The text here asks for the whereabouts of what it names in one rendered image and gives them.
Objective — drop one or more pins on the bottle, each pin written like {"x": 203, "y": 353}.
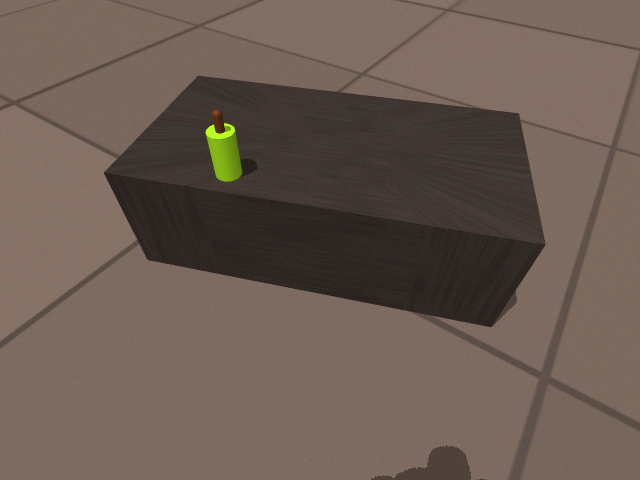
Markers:
{"x": 224, "y": 150}

